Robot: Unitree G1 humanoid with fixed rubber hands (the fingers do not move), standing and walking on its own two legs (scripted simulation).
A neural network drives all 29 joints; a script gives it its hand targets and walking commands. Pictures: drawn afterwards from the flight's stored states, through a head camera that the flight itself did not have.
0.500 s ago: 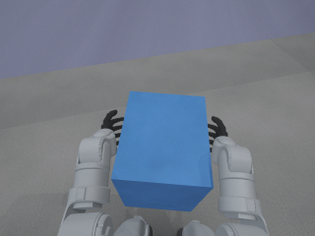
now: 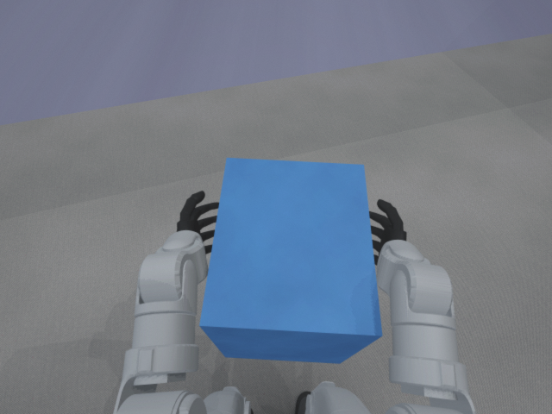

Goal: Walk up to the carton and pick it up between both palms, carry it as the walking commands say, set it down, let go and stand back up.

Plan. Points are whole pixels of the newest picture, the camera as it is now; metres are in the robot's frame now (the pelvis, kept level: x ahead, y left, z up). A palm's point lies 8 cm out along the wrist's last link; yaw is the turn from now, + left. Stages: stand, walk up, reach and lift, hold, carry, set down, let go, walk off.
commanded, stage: carry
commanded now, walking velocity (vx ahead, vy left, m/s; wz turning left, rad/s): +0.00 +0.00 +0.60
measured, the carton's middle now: (288, 269) +0.32 +0.00 +0.00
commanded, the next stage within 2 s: none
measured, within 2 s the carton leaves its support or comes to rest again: neither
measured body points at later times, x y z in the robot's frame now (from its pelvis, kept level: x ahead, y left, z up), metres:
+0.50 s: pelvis +0.01 +0.01 -0.01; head +0.03 +0.02 +0.44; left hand +0.33 +0.21 +0.06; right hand +0.37 -0.08 +0.06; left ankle +0.08 +0.10 -0.71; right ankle +0.11 -0.10 -0.70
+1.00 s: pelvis +0.01 +0.01 +0.00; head +0.09 +0.04 +0.43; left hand +0.27 +0.29 +0.05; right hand +0.38 +0.03 +0.04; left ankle +0.04 +0.11 -0.71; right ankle +0.09 -0.11 -0.71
